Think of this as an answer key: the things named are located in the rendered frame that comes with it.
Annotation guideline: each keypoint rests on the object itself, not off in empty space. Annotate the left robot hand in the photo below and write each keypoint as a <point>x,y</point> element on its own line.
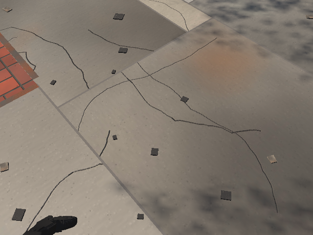
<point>51,225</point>

